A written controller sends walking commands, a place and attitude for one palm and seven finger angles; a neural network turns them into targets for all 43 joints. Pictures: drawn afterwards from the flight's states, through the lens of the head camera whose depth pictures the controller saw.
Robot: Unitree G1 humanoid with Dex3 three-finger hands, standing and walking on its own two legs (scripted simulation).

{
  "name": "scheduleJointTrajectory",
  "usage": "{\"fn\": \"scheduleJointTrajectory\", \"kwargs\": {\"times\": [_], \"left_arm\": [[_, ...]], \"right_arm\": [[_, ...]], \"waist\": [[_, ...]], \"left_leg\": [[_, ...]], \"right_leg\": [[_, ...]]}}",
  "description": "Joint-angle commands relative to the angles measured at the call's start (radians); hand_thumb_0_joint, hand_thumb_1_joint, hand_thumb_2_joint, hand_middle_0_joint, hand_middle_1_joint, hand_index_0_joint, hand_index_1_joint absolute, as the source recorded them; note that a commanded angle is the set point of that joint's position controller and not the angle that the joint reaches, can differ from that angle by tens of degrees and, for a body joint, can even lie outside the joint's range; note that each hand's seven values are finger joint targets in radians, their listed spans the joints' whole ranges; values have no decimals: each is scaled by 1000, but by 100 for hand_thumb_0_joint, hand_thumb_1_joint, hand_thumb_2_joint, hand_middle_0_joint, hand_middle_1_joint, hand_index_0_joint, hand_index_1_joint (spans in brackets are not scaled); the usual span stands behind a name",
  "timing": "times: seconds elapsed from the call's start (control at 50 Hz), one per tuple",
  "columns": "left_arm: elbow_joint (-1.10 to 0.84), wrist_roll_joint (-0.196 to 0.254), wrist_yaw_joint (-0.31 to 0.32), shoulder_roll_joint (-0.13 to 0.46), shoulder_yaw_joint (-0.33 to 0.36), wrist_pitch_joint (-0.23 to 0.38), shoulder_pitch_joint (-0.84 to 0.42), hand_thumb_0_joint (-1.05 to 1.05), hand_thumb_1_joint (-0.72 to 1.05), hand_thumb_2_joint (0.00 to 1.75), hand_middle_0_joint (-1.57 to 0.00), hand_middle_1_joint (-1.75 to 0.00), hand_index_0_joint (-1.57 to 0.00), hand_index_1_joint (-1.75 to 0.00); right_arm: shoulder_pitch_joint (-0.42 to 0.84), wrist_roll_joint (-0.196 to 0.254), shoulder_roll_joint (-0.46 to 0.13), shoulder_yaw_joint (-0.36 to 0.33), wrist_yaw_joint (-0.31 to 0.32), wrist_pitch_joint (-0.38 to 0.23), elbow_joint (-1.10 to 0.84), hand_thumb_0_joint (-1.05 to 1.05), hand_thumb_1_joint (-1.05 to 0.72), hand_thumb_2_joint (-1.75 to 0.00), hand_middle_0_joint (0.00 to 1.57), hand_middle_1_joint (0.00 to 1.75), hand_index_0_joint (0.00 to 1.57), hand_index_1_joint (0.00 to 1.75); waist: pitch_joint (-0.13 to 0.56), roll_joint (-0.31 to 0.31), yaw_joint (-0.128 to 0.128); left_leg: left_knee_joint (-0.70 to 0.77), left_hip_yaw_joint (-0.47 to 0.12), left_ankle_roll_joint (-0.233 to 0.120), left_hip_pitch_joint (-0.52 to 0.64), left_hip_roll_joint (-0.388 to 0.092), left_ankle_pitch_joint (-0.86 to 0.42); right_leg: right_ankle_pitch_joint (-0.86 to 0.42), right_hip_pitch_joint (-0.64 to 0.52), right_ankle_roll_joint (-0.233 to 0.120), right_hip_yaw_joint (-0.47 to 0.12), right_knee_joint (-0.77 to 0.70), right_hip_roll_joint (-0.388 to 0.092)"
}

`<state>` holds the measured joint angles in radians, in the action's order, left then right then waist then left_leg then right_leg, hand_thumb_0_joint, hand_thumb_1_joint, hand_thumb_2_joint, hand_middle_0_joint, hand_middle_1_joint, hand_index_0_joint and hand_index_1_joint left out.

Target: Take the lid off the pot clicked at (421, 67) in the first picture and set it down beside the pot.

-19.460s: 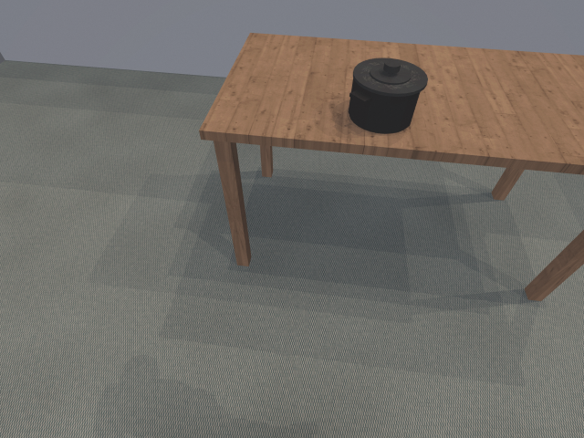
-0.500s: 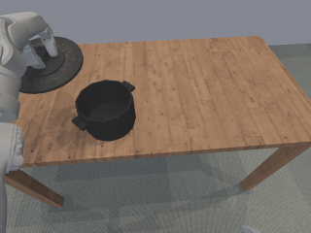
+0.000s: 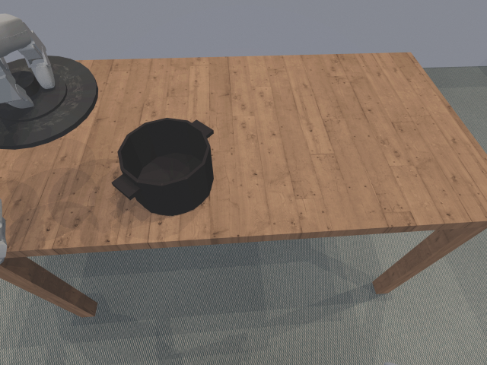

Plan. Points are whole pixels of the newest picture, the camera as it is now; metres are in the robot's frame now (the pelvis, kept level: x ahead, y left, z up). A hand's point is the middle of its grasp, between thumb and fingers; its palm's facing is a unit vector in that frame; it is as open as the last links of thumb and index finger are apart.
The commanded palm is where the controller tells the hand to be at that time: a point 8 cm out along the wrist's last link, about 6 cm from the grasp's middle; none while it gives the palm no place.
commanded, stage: move the lid sideways beside the pot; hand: left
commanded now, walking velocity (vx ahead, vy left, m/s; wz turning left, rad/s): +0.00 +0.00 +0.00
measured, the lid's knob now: (21, 84) +0.48 +0.33 +0.19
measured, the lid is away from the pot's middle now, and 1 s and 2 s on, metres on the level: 0.17 0.24 0.23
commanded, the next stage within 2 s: lower the lid onto the table in 0.62 s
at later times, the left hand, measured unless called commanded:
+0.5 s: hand out of the picture +0.44 +0.38 +0.21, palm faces -0.31 -0.14 -0.94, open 6.4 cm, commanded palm +0.46 +0.39 +0.28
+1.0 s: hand out of the picture +0.45 +0.39 +0.19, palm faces -0.34 -0.17 -0.93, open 6.4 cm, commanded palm +0.47 +0.39 +0.26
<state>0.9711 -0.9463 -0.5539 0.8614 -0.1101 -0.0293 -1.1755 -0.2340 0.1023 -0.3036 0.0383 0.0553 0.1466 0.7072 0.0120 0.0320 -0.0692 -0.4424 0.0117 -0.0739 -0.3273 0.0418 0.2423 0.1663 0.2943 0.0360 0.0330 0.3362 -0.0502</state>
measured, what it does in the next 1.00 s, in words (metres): stands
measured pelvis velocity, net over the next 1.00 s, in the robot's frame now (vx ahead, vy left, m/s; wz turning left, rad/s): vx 0.01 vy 0.02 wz -0.02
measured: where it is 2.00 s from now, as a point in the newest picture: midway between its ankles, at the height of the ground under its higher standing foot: outside the picture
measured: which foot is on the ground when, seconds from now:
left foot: down 0.00-1.00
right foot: down 0.00-1.00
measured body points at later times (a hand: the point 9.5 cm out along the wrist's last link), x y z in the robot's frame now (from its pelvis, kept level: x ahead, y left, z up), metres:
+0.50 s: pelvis +0.01 +0.01 +0.00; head +0.08 +0.02 +0.44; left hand +0.46 +0.39 +0.26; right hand +0.06 -0.27 -0.13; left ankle -0.02 +0.07 -0.74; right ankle -0.01 -0.16 -0.74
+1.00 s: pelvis +0.01 +0.02 +0.00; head +0.09 +0.04 +0.44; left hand +0.47 +0.40 +0.24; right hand +0.06 -0.26 -0.12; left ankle -0.02 +0.07 -0.74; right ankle -0.01 -0.16 -0.74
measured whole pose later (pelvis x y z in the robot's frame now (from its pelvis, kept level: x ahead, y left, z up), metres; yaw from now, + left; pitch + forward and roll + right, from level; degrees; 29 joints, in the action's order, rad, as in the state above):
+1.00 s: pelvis +0.01 +0.02 +0.00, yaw -1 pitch +10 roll -3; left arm 1.08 -0.97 -0.56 1.00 -0.02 0.06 -1.18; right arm -0.27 0.10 -0.30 0.05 0.05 0.15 0.70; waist 0.01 0.02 -0.09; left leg -0.51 0.03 -0.10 -0.40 0.05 0.28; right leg 0.17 0.34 0.03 0.02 0.35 -0.05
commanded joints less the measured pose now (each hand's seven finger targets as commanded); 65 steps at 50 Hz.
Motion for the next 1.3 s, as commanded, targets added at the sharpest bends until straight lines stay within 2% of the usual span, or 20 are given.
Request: {"fn": "scheduleJointTrajectory", "kwargs": {"times": [0.0,0.02,0.1,0.2,0.22,0.3,0.38,0.44,0.5,0.54,0.62,0.72,0.8,0.84,0.86,0.9,1.0,1.1,1.16,1.28], "left_arm": [[-183,-3,51,320,110,9,-528,0,77,74,-96,-104,-101,-107],[-193,2,49,295,85,9,-536,0,77,74,-96,-104,-101,-107],[-139,-11,51,361,130,23,-494,0,77,74,-96,-104,-101,-107],[-178,-19,52,433,171,43,-513,0,77,74,-96,-104,-101,-107],[-190,-12,50,423,157,45,-519,0,77,74,-96,-104,-101,-107],[-103,-17,47,451,178,52,-463,0,77,74,-96,-104,-101,-107],[-118,-23,42,440,143,59,-509,0,77,74,-96,-104,-101,-107],[-204,-24,45,467,160,69,-565,0,77,74,-96,-104,-101,-107],[-92,-24,44,489,192,76,-465,0,77,74,-96,-104,-101,-107],[-138,-14,35,438,148,74,-498,0,77,74,-96,-104,-101,-107],[-187,-8,32,443,153,77,-507,0,77,74,-96,-104,-101,-107],[-69,-8,26,407,124,64,-468,0,77,74,-96,-104,-101,-107],[-65,-22,31,422,131,64,-481,0,77,74,-96,-104,-101,-107],[-142,-23,37,465,155,77,-538,0,77,74,-96,-104,-101,-107],[-104,-24,39,432,136,74,-520,0,77,74,-96,-104,-101,-107],[-103,-28,46,498,193,87,-497,0,77,74,-96,-104,-101,-107],[-137,-24,49,451,163,99,-519,0,77,74,-96,-104,-101,-107],[-64,-13,46,402,134,95,-465,0,77,74,-96,-104,-101,-107],[-156,-19,53,408,143,108,-512,0,77,74,-96,-104,-101,-107],[-114,-2,55,407,172,123,-447,0,77,74,-96,-104,-101,-107]], "right_arm": [[-24,4,-170,-46,4,-17,-88,0,-90,-90,20,30,20,30],[-14,6,-173,-50,3,-18,-92,0,-90,-90,20,30,20,30],[-39,5,-173,-45,5,-9,-85,0,-90,-90,20,30,20,30],[-48,6,-178,-46,5,0,-88,0,-90,-90,20,30,20,30],[-39,8,-181,-47,5,-2,-91,0,-90,-90,20,30,20,30],[-69,8,-183,-42,9,2,-82,0,-90,-90,20,30,20,30],[-82,10,-186,-42,11,3,-68,0,-90,-90,20,30,20,30],[-86,5,-189,-44,15,0,-66,0,-90,-90,20,30,20,30],[-101,6,-188,-41,16,-5,-65,0,-90,-90,20,30,20,30],[-95,5,-189,-45,12,-2,-59,0,-90,-90,20,30,20,30],[-88,5,-191,-48,8,-3,-67,0,-90,-90,20,30,20,30],[-99,10,-193,-43,7,-3,-62,0,-90,-90,20,30,20,30],[-111,7,-190,-44,4,-4,-65,0,-90,-90,20,30,20,30],[-103,4,-197,-45,3,-1,-64,0,-90,-90,20,30,20,30],[-112,4,-191,-47,6,-6,-69,0,-90,-90,20,30,20,30],[-118,1,-195,-46,6,-8,-74,0,-90,-90,20,30,20,30],[-121,-3,-192,-52,4,-8,-71,0,-90,-90,20,30,20,30],[-135,1,-194,-54,4,-12,-62,0,-90,-90,20,30,20,30],[-134,-8,-193,-61,2,-10,-64,0,-90,-90,20,30,20,30],[-134,-11,-191,-63,0,-11,-59,0,-90,-90,20,30,20,30]], "waist": [[414,79,0],[415,108,-2],[411,72,-2],[443,108,3],[443,149,3],[404,98,-3],[396,117,-17],[459,188,-9],[429,129,-7],[422,149,-12],[439,188,-3],[376,115,-18],[399,104,-20],[432,148,-12],[429,147,-19],[453,125,-5],[446,196,-12],[400,116,-21],[466,192,-16],[439,139,-11]], "left_leg": [[5,-50,-1,276,-37,-470],[3,-54,5,284,-38,-506],[-8,-41,-7,252,-36,-483],[-20,-44,-8,276,-41,-535],[-24,-51,-2,293,-41,-589],[-26,-37,-12,252,-40,-506],[-34,-38,-13,268,-45,-507],[-41,-62,1,340,-53,-608],[-49,-46,-11,288,-45,-565],[-52,-53,-6,313,-52,-605],[-55,-68,9,349,-54,-692],[-43,-57,-2,278,-48,-575],[-47,-56,-1,273,-47,-559],[-45,-66,9,301,-53,-571],[-46,-63,6,302,-50,-570],[-51,-65,2,289,-47,-565],[-58,-85,28,340,-57,-645],[-54,-74,13,282,-53,-550],[-69,-97,37,360,-60,-688],[-71,-98,35,324,-57,-645]], "right_leg": [[-239,-85,-74,33,16,63],[-243,-67,-79,33,13,61],[-256,-91,-73,32,23,66],[-272,-95,-72,31,30,68],[-282,-78,-76,31,26,67],[-246,-72,-70,36,27,73],[-239,-41,-69,38,21,78],[-243,-34,-74,41,28,78],[-244,-43,-69,38,29,80],[-263,-23,-69,40,28,77],[-263,-3,-74,43,26,79],[-230,7,-71,44,21,79],[-227,-4,-69,43,31,81],[-224,-12,-72,39,34,78],[-210,1,-71,40,31,80],[-225,-31,-71,36,38,80],[-205,28,-73,46,33,82],[-187,41,-69,41,30,83],[-203,60,-74,41,39,86],[-188,63,-70,41,35,84]]}}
